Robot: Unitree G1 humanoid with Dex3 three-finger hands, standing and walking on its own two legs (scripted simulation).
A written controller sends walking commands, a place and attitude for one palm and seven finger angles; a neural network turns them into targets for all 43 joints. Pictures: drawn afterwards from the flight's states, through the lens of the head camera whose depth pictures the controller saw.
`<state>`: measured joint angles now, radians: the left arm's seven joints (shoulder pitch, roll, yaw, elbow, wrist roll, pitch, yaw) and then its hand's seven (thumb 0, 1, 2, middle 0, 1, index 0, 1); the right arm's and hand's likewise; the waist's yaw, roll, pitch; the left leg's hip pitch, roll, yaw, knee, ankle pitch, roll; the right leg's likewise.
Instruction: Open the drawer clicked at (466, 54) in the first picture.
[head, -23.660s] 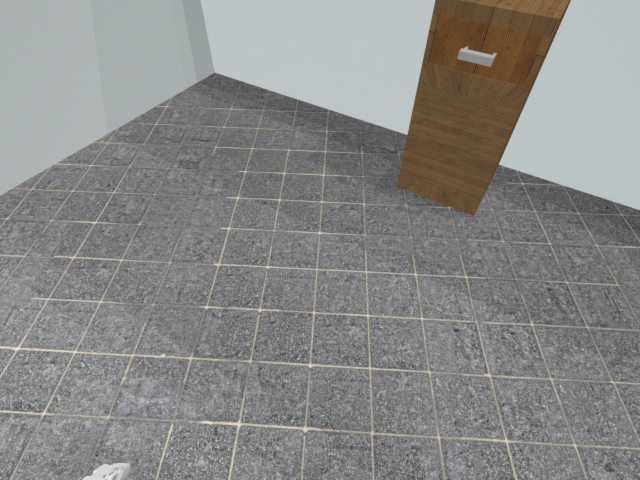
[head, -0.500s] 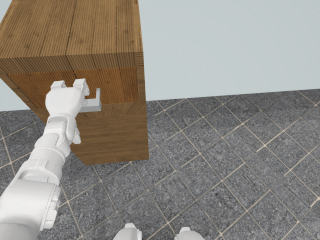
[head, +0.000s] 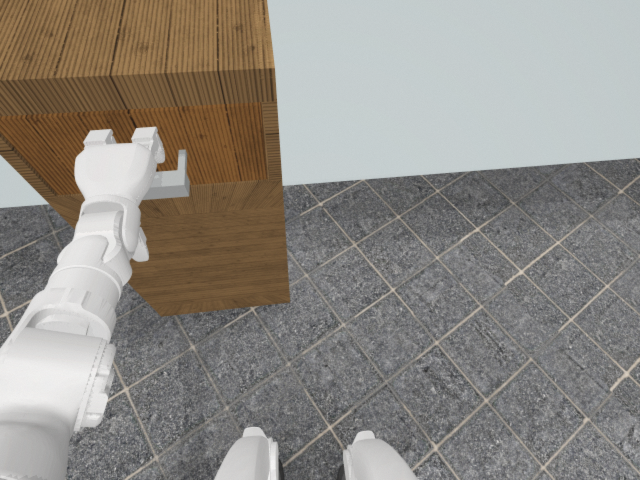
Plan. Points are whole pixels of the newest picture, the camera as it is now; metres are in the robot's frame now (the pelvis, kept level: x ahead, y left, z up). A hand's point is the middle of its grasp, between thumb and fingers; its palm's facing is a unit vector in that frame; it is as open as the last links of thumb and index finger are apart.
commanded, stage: lower the fingers behind the handle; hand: left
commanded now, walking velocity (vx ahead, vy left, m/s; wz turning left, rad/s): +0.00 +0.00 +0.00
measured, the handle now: (147, 172) +0.54 +0.23 +0.00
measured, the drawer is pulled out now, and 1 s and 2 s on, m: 0.00 0.00 0.00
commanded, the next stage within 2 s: lift the fingers back up to retry in 0.28 s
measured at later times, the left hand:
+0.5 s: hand (132, 196) +0.49 +0.24 +0.01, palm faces -0.06 -0.02 -1.00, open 13.8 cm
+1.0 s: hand (112, 173) +0.49 +0.24 +0.06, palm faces -0.05 -0.07 -1.00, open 13.8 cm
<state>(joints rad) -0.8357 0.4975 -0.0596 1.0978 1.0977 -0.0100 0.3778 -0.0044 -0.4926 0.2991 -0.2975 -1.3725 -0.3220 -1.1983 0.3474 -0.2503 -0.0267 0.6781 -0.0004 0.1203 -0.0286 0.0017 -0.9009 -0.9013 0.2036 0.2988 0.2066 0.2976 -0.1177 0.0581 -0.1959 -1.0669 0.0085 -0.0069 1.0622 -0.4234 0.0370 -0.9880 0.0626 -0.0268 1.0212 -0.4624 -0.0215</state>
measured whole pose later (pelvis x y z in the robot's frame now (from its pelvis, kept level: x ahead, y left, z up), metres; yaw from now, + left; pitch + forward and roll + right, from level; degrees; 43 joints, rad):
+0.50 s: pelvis -0.01 +0.00 +0.00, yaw -1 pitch +24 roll -3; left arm -0.85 0.53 -0.04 1.08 1.08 -0.03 0.33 0.00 -0.49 0.30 -0.29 -1.36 -0.32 -1.20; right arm 0.36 -0.25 -0.01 0.67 0.01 0.11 -0.04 0.00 -0.90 -0.90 0.20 0.30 0.21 0.30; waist -0.13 0.06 -0.18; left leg -1.09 0.01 0.00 1.07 -0.41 0.04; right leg -1.01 0.07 -0.02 1.03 -0.44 -0.02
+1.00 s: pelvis +0.03 +0.01 +0.04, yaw +0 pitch +19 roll -3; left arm -0.68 0.45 -0.04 0.93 1.04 -0.02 0.31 -0.01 -0.49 0.30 -0.31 -1.20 -0.32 -1.20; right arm 0.36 -0.25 -0.06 0.70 0.01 0.15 -0.02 0.00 -0.90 -0.90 0.20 0.30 0.21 0.30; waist -0.08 0.06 -0.16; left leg -0.78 0.00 0.01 0.83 -0.38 0.05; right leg -0.69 0.05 0.00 0.76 -0.40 0.00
